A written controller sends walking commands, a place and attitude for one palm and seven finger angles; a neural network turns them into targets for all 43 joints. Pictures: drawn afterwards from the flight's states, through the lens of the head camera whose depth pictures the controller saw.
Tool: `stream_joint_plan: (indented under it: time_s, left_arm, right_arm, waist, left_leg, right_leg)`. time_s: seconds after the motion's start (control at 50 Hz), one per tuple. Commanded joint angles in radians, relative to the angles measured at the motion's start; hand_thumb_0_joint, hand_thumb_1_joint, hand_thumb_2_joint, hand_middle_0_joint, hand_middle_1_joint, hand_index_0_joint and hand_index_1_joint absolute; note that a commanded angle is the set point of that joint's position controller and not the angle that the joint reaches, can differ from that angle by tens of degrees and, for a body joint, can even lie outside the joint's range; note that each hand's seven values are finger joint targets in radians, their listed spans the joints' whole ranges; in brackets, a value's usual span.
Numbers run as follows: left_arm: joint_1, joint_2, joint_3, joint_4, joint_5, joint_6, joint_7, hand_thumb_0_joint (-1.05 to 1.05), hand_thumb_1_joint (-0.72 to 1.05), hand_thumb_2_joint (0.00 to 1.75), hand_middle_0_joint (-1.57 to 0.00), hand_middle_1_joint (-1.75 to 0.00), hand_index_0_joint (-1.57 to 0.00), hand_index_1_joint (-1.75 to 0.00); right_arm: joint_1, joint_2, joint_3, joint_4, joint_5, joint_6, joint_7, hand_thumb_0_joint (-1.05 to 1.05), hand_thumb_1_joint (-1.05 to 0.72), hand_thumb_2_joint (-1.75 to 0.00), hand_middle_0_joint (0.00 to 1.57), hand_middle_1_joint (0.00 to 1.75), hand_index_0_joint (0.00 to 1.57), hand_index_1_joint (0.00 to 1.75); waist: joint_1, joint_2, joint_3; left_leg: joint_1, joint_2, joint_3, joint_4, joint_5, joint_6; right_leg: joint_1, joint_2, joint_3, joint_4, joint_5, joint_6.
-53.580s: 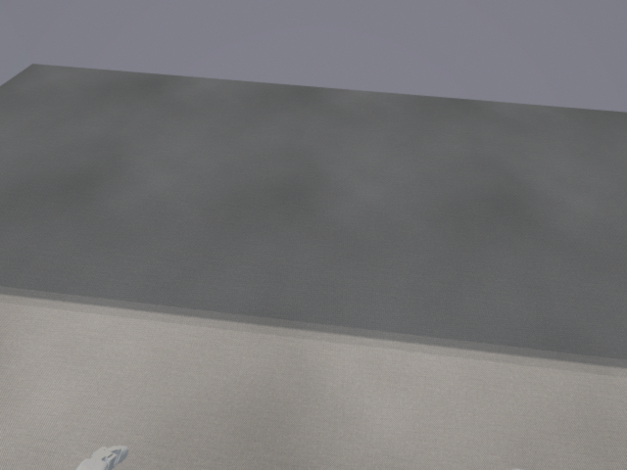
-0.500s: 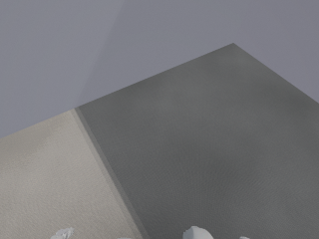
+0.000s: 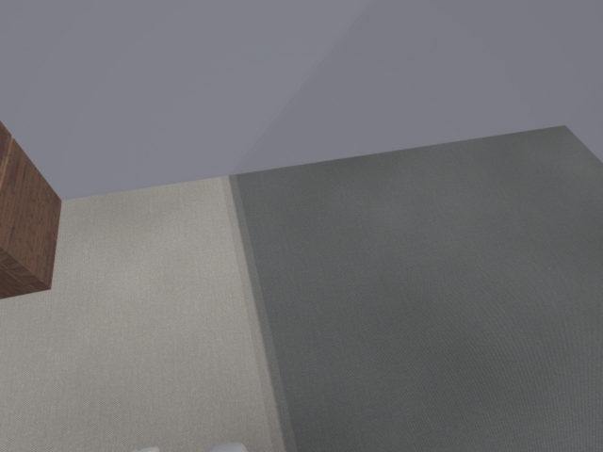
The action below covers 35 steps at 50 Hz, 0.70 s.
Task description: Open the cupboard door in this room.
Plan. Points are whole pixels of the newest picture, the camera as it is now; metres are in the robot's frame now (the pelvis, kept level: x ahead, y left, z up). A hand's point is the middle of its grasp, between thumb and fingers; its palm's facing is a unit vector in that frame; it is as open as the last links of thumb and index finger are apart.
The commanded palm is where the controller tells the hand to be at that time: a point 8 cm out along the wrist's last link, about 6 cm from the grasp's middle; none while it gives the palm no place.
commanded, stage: turn to face it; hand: left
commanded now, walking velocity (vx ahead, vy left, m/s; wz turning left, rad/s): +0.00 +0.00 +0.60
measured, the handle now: out of the picture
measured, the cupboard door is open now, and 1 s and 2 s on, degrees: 43 43 43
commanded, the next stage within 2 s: take the last steps up to it in 1.50 s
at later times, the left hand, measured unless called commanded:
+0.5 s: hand out of the picture +0.07 +0.19 -0.13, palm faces +0.25 -0.92 -0.29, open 7.4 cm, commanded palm none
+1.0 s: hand out of the picture -0.05 +0.22 -0.16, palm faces +0.57 -0.79 -0.25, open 7.4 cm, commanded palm none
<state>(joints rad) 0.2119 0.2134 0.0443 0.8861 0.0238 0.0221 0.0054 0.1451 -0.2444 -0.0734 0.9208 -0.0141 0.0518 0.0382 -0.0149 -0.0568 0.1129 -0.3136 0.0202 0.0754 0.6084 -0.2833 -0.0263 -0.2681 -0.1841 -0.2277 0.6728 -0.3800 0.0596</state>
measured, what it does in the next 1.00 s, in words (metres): steps on the spot, turning left: right foot, then left foot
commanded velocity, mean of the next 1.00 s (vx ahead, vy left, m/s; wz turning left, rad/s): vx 0.00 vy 0.00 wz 0.60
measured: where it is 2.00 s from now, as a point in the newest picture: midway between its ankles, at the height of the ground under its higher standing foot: outside the picture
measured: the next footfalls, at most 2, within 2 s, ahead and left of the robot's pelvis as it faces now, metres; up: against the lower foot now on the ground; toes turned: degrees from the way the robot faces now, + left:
right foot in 0.40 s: +0.07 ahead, -0.15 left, +0.00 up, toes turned +11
left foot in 0.78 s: +0.00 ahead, +0.10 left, +0.00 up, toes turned +33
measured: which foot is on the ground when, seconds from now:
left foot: down 0.00-0.40, up 0.42-0.76, down 0.78-1.00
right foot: down 0.00-0.00, up 0.02-0.38, down 0.40-0.78, up 0.80-1.00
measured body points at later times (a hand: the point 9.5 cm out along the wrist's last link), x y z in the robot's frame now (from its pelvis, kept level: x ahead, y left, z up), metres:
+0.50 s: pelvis +0.01 -0.04 +0.01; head +0.06 -0.05 +0.46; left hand +0.06 +0.23 -0.11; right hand +0.14 -0.28 -0.14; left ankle -0.03 +0.09 -0.66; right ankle +0.03 -0.16 -0.72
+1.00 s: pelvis +0.01 -0.01 +0.02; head +0.04 +0.04 +0.46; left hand -0.08 +0.26 -0.14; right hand +0.23 -0.17 -0.11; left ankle -0.03 +0.08 -0.72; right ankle +0.09 -0.16 -0.65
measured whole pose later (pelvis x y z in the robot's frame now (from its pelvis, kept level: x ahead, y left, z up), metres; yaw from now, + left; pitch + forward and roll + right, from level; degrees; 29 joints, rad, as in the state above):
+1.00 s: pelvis +0.01 -0.01 +0.02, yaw +34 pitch +1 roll -1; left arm 0.17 0.28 0.08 0.91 0.02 0.06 0.01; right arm 0.14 -0.21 -0.05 0.91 -0.03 0.02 0.00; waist 0.00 -0.03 0.10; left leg -0.29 -0.01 -0.02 0.51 -0.24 0.04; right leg -0.48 -0.09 -0.01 1.06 -0.43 0.09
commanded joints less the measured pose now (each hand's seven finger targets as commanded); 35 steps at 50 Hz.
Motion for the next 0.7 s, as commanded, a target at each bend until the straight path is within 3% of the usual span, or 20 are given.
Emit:
stream_joint_plan:
  time_s: [0.0,0.02,0.04,0.08,0.1,0.14,0.18,0.26,0.3,0.34,0.36,0.38,0.4,0.42,0.44,0.48,0.52,0.58,0.64,0.68]
  left_arm:
    - [-0.116,0.122,0.033,-0.143,-0.007,0.004,0.013,0.00,0.90,0.90,-0.20,-0.30,-0.20,-0.30]
    - [-0.136,0.108,0.040,-0.128,-0.003,0.005,0.015,0.00,0.90,0.90,-0.20,-0.30,-0.20,-0.30]
    - [-0.115,0.109,0.045,-0.102,-0.005,0.008,0.012,0.00,0.90,0.90,-0.20,-0.30,-0.20,-0.30]
    - [-0.073,0.113,0.047,-0.071,-0.006,0.010,0.004,0.00,0.90,0.90,-0.20,-0.30,-0.20,-0.30]
    - [-0.062,0.110,0.045,-0.064,-0.006,0.008,0.000,0.00,0.90,0.90,-0.20,-0.30,-0.20,-0.30]
    - [-0.059,0.107,0.044,-0.062,-0.008,0.007,0.001,0.00,0.90,0.90,-0.20,-0.30,-0.20,-0.30]
    - [-0.080,0.102,0.040,-0.071,-0.010,0.006,0.003,0.00,0.90,0.90,-0.20,-0.30,-0.20,-0.30]
    - [-0.096,0.099,0.036,-0.086,-0.015,0.003,0.007,0.00,0.90,0.90,-0.20,-0.30,-0.20,-0.30]
    - [-0.046,0.106,0.037,-0.078,-0.017,-0.003,0.009,0.00,0.90,0.90,-0.20,-0.30,-0.20,-0.30]
    - [0.026,0.124,0.047,-0.060,-0.018,-0.014,0.014,0.00,0.90,0.90,-0.20,-0.30,-0.20,-0.30]
    - [0.066,0.189,0.061,-0.055,-0.007,-0.026,0.022,0.00,0.90,0.90,-0.20,-0.30,-0.20,-0.30]
    - [0.077,0.276,0.076,-0.059,0.007,-0.031,0.029,0.00,0.90,0.90,-0.20,-0.30,-0.20,-0.30]
    - [0.058,0.273,0.067,-0.065,0.001,-0.028,0.032,0.00,0.90,0.90,-0.20,-0.30,-0.20,-0.30]
    - [-0.005,0.231,0.054,-0.082,-0.001,-0.026,0.032,0.00,0.90,0.90,-0.20,-0.30,-0.20,-0.30]
    - [-0.063,0.188,0.047,-0.094,-0.004,-0.025,0.032,0.00,0.90,0.90,-0.20,-0.30,-0.20,-0.30]
    - [-0.087,0.147,0.031,-0.101,-0.009,-0.028,0.026,0.00,0.90,0.90,-0.20,-0.30,-0.20,-0.30]
    - [-0.057,0.146,0.034,-0.095,-0.005,-0.034,0.029,0.00,0.90,0.90,-0.20,-0.30,-0.20,-0.30]
    - [0.029,0.175,0.046,-0.067,-0.001,-0.036,0.029,0.00,0.90,0.90,-0.20,-0.30,-0.20,-0.30]
    - [0.068,0.209,0.060,-0.050,0.005,-0.032,0.026,0.00,0.90,0.90,-0.20,-0.30,-0.20,-0.30]
    - [0.068,0.220,0.067,-0.043,0.005,-0.030,0.021,0.00,0.90,0.90,-0.20,-0.30,-0.20,-0.30]
  right_arm:
    - [0.232,-0.271,-0.060,-0.013,-0.010,-0.026,-0.034,0.00,-0.90,-0.90,0.20,0.30,0.20,0.30]
    - [0.196,-0.238,-0.052,-0.020,-0.012,-0.033,-0.045,0.00,-0.90,-0.90,0.20,0.30,0.20,0.30]
    - [0.130,-0.216,-0.047,-0.037,-0.013,-0.034,-0.054,0.00,-0.90,-0.90,0.20,0.30,0.20,0.30]
    - [0.059,-0.185,-0.032,-0.056,-0.010,-0.041,-0.058,0.00,-0.90,-0.90,0.20,0.30,0.20,0.30]
    - [0.056,-0.179,-0.031,-0.060,-0.008,-0.044,-0.058,0.00,-0.90,-0.90,0.20,0.30,0.20,0.30]
    - [0.063,-0.178,-0.031,-0.057,-0.008,-0.045,-0.057,0.00,-0.90,-0.90,0.20,0.30,0.20,0.30]
    - [0.082,-0.184,-0.034,-0.051,-0.010,-0.043,-0.056,0.00,-0.90,-0.90,0.20,0.30,0.20,0.30]
    - [0.061,-0.189,-0.041,-0.056,-0.014,-0.031,-0.050,0.00,-0.90,-0.90,0.20,0.30,0.20,0.30]
    - [0.026,-0.195,-0.046,-0.068,-0.012,-0.026,-0.048,0.00,-0.90,-0.90,0.20,0.30,0.20,0.30]
    - [-0.010,-0.175,-0.047,-0.081,-0.003,-0.022,-0.046,0.00,-0.90,-0.90,0.20,0.30,0.20,0.30]
    - [-0.007,-0.127,-0.041,-0.091,0.008,-0.023,-0.041,0.00,-0.90,-0.90,0.20,0.30,0.20,0.30]
    - [-0.016,-0.070,-0.033,-0.115,0.010,-0.024,-0.035,0.00,-0.90,-0.90,0.20,0.30,0.20,0.30]
    - [-0.016,-0.121,-0.044,-0.112,0.004,-0.017,-0.032,0.00,-0.90,-0.90,0.20,0.30,0.20,0.30]
    - [0.017,-0.109,-0.042,-0.094,-0.002,-0.006,-0.023,0.00,-0.90,-0.90,0.20,0.30,0.20,0.30]
    - [0.011,-0.100,-0.046,-0.068,-0.005,0.007,-0.020,0.00,-0.90,-0.90,0.20,0.30,0.20,0.30]
    - [0.007,-0.093,-0.038,-0.055,-0.006,0.013,-0.009,0.00,-0.90,-0.90,0.20,0.30,0.20,0.30]
    - [-0.001,-0.070,-0.028,-0.057,-0.001,0.010,-0.006,0.00,-0.90,-0.90,0.20,0.30,0.20,0.30]
    - [-0.061,-0.052,-0.016,-0.070,0.002,0.006,-0.006,0.00,-0.90,-0.90,0.20,0.30,0.20,0.30]
    - [-0.092,-0.037,-0.004,-0.082,0.006,-0.007,-0.004,0.00,-0.90,-0.90,0.20,0.30,0.20,0.30]
    - [-0.065,-0.046,-0.004,-0.082,0.006,-0.014,-0.007,0.00,-0.90,-0.90,0.20,0.30,0.20,0.30]
  waist:
    - [-0.102,0.255,-0.216]
    - [-0.086,0.266,-0.196]
    - [-0.055,0.289,-0.173]
    - [-0.014,0.245,-0.165]
    - [-0.008,0.213,-0.180]
    - [-0.007,0.203,-0.197]
    - [-0.017,0.186,-0.198]
    - [-0.017,0.213,-0.172]
    - [0.007,0.240,-0.176]
    - [0.049,0.192,-0.188]
    - [0.069,0.028,-0.208]
    - [0.083,-0.272,-0.185]
    - [0.071,-0.201,-0.178]
    - [0.030,-0.131,-0.133]
    - [0.004,-0.180,-0.099]
    - [-0.013,-0.175,-0.053]
    - [-0.006,-0.153,-0.092]
    - [0.037,-0.113,-0.127]
    - [0.065,-0.138,-0.144]
    - [0.049,-0.149,-0.153]
  left_leg:
    - [0.294,0.412,-0.474,-0.226,0.631,0.262]
    - [0.237,0.345,-0.445,-0.247,0.552,0.242]
    - [0.195,0.293,-0.407,-0.247,0.475,0.216]
    - [0.186,0.225,-0.320,-0.247,0.482,0.177]
    - [0.195,0.210,-0.301,-0.242,0.478,0.168]
    - [0.220,0.199,-0.296,-0.232,0.501,0.173]
    - [0.229,0.203,-0.328,-0.230,0.496,0.185]
    - [0.152,0.188,-0.380,-0.223,0.446,0.183]
    - [0.097,0.174,-0.401,-0.192,0.442,0.173]
    - [-0.032,0.116,-0.396,-0.130,0.320,0.121]
    - [-0.175,0.033,-0.324,-0.006,0.111,0.061]
    - [-0.313,-0.118,-0.119,0.260,-0.289,-0.020]
    - [-0.272,-0.061,-0.149,0.472,-0.346,-0.013]
    - [-0.258,-0.040,-0.160,0.582,-0.260,-0.009]
    - [-0.272,-0.019,-0.147,0.640,-0.200,-0.021]
    - [-0.279,0.006,-0.107,0.657,-0.109,-0.039]
    - [-0.271,0.011,-0.074,0.554,-0.112,-0.051]
    - [-0.230,0.009,-0.024,0.356,-0.155,-0.055]
    - [-0.161,-0.002,0.025,0.173,-0.174,-0.041]
    - [-0.085,-0.016,0.046,0.064,-0.127,-0.027]
  right_leg:
    - [-0.335,0.045,0.198,0.461,-0.264,0.018]
    - [-0.349,0.048,0.217,0.490,-0.205,0.015]
    - [-0.343,0.052,0.235,0.506,-0.139,0.018]
    - [-0.321,0.069,0.241,0.493,-0.038,0.024]
    - [-0.304,0.077,0.234,0.474,-0.016,0.027]
    - [-0.286,0.094,0.230,0.405,-0.020,0.030]
    - [-0.268,0.109,0.227,0.332,-0.032,0.032]
    - [-0.153,0.147,0.210,0.134,-0.053,0.022]
    - [-0.048,0.172,0.198,0.011,-0.012,0.015]
    - [0.154,0.165,0.197,-0.218,0.150,0.004]
    - [0.307,0.015,0.337,-0.355,0.160,-0.032]
    - [0.323,-0.258,0.600,-0.412,0.269,-0.146]
    - [0.189,-0.336,0.583,-0.405,0.333,-0.219]
    - [0.096,-0.270,0.479,-0.410,0.222,-0.221]
    - [0.067,-0.194,0.433,-0.411,0.196,-0.187]
    - [0.051,-0.126,0.275,-0.384,0.323,-0.151]
    - [0.145,-0.122,0.204,-0.343,0.483,-0.151]
    - [0.239,-0.151,0.173,-0.288,0.628,-0.166]
    - [0.270,-0.179,0.151,-0.223,0.718,-0.170]
    - [0.241,-0.185,0.134,-0.176,0.724,-0.151]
